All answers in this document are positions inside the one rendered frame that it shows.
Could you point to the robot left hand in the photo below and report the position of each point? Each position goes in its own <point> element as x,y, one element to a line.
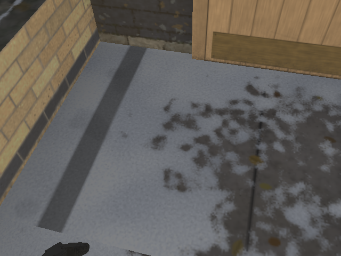
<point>70,249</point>

